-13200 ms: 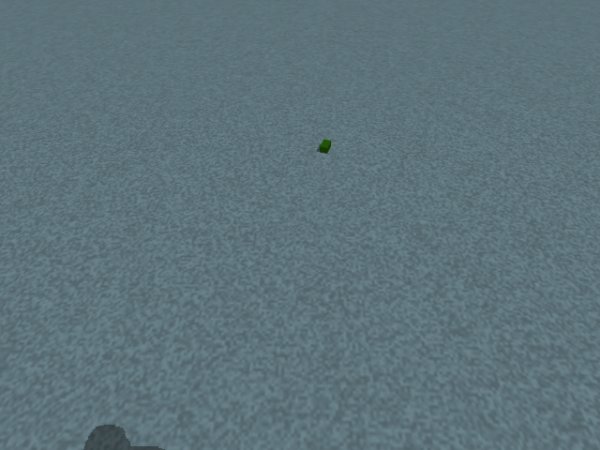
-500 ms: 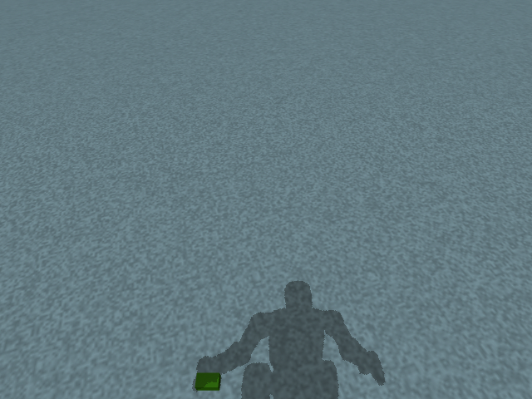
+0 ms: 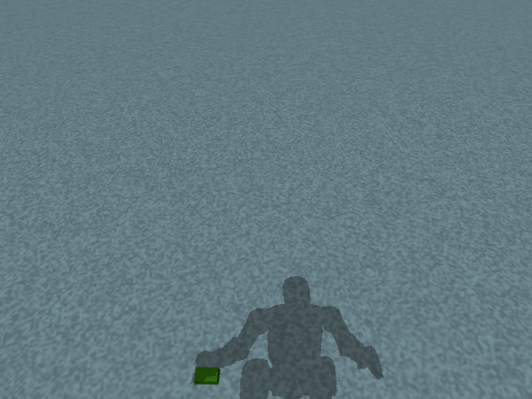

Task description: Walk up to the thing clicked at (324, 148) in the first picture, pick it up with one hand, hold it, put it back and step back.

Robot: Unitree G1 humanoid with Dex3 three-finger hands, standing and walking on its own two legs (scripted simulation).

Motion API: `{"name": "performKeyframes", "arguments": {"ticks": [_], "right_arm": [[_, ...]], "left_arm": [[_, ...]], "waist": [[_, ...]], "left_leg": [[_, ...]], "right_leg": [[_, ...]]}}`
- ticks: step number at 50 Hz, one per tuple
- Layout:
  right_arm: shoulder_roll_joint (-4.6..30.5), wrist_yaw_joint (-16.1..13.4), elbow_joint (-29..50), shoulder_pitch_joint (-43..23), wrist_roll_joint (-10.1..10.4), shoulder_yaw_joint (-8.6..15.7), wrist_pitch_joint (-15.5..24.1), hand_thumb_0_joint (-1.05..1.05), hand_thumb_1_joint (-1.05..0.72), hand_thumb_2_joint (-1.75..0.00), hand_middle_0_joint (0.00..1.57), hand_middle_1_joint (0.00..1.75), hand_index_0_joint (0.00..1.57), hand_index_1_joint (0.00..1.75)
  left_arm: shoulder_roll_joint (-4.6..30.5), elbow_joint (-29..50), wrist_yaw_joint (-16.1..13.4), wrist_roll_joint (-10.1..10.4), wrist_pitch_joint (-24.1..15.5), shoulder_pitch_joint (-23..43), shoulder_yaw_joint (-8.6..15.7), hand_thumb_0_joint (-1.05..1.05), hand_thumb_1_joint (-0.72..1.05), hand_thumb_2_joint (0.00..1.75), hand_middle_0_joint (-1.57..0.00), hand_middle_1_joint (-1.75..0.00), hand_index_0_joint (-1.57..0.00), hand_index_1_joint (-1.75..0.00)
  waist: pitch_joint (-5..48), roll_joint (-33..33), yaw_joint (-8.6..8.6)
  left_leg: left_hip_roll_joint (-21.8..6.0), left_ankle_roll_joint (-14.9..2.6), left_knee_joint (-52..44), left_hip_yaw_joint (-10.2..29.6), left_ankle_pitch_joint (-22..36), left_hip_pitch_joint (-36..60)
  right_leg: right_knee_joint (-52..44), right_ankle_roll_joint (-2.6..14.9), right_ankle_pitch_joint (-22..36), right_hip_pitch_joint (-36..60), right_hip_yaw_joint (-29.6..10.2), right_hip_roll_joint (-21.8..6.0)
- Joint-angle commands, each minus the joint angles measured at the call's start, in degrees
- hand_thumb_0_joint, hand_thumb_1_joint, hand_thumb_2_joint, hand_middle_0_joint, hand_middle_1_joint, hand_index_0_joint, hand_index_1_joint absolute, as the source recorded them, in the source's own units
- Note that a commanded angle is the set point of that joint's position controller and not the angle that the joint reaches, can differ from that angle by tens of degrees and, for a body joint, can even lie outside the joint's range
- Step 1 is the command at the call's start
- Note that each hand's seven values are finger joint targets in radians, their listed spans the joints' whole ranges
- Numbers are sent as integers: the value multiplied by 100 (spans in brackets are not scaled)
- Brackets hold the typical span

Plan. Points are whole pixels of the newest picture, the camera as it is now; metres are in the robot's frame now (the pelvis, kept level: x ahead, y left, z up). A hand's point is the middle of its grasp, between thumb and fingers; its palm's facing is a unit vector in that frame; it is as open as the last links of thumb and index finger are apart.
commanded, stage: walk up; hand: left
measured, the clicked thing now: (207, 375) +0.39 +0.23 -0.76
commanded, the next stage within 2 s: stand in 1.16 s
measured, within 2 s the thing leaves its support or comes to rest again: neither
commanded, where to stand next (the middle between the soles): +0.00 +0.00 m, yaw +0 degrees
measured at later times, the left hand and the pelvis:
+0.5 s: hand out of the picture +0.04 +0.24 -0.16, palm faces +0.00 -0.95 -0.31, open 7.4 cm; pelvis -0.02 +0.00 +0.00, yaw +0 degrees
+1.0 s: hand out of the picture +0.07 +0.24 -0.16, palm faces +0.01 -0.95 -0.32, open 7.4 cm; pelvis -0.01 -0.01 +0.00, yaw +0 degrees
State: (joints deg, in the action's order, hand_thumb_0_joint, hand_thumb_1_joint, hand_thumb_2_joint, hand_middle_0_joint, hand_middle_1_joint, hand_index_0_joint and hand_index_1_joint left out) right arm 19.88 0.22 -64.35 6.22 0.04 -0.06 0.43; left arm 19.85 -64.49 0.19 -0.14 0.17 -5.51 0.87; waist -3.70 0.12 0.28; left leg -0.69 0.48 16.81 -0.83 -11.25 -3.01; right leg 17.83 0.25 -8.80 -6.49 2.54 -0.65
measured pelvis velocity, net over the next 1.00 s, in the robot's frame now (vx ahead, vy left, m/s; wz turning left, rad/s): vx -0.01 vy -0.01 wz -0.01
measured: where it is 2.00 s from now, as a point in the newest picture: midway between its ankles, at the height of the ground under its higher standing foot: outside the picture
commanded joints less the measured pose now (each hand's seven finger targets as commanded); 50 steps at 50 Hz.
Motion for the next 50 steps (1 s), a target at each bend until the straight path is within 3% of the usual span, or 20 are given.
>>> {"name": "performKeyframes", "arguments": {"ticks": [1,5,24,36,50], "right_arm": [[1221,-110,371,-242,-1,284,101,0,-90,-90,20,30,20,30],[1210,-99,356,-271,-19,292,87,0,-90,-90,20,30,20,30],[1188,-72,287,-218,-69,291,117,0,-90,-90,20,30,20,30],[1197,-86,318,-168,-34,269,124,0,-90,-90,20,30,20,30],[1196,-83,368,-226,-34,245,115,0,-90,-90,20,30,20,30]], "left_arm": [[1171,330,-49,4,-98,196,253,0,90,90,-20,-30,-20,-30],[1172,295,-37,-14,-77,233,267,0,90,90,-20,-30,-20,-30],[1140,239,10,-58,-83,223,327,0,90,90,-20,-30,-20,-30],[1161,248,3,-32,-90,158,328,0,90,90,-20,-30,-20,-30],[1150,292,-1,-32,-102,189,305,0,90,90,-20,-30,-20,-30]], "waist": [[598,-45,17],[416,-63,18],[341,-71,9],[506,29,7],[592,17,29]], "left_leg": [[-747,-175,-226,519,1228,-141],[-713,-176,-350,569,722,-308],[-700,-182,-443,639,-113,-557],[-697,-175,-238,592,511,-333],[-738,-179,-214,532,627,-279]], "right_leg": [[-120,102,1224,372,-638,-706],[-216,88,793,291,-657,-689],[-385,123,1,81,-813,-677],[-280,130,504,95,-781,-690],[-291,123,643,139,-796,-696]]}}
